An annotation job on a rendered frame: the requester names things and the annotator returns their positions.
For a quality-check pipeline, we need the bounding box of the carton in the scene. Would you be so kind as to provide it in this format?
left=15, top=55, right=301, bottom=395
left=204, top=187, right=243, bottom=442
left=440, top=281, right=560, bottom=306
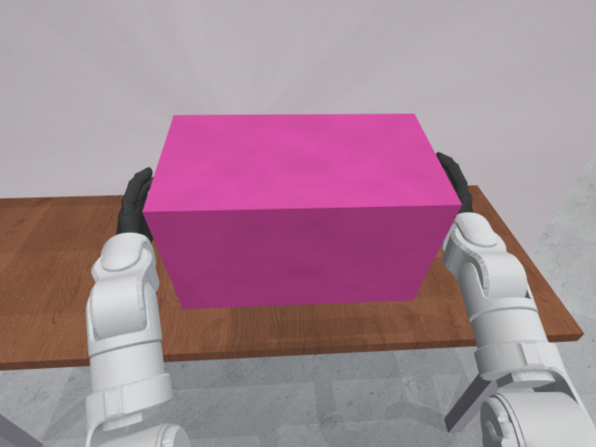
left=142, top=114, right=462, bottom=309

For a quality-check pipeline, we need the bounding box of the robot left hand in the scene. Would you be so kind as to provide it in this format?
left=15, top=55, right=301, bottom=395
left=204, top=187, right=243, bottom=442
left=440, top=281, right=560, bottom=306
left=115, top=167, right=154, bottom=244

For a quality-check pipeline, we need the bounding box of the robot left forearm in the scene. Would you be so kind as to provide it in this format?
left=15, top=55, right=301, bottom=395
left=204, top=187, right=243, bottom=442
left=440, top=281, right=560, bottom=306
left=85, top=233, right=173, bottom=447

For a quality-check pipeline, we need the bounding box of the robot right hand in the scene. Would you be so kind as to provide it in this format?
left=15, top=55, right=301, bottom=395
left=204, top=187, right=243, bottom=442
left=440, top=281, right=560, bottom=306
left=436, top=152, right=474, bottom=214

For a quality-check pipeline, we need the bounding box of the robot right forearm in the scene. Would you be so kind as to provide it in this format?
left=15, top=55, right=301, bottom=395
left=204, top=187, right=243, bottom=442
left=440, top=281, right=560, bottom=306
left=441, top=212, right=596, bottom=435

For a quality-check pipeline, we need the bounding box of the robot left upper arm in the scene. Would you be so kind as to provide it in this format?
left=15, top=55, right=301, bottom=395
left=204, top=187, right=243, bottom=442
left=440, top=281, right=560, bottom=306
left=98, top=423, right=191, bottom=447

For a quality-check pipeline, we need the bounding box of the robot right upper arm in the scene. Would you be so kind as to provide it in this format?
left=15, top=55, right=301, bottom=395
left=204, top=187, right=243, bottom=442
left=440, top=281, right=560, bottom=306
left=481, top=392, right=596, bottom=447

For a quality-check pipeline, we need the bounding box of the table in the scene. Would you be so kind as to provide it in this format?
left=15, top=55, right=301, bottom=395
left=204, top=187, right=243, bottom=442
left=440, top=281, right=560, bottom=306
left=0, top=185, right=584, bottom=447

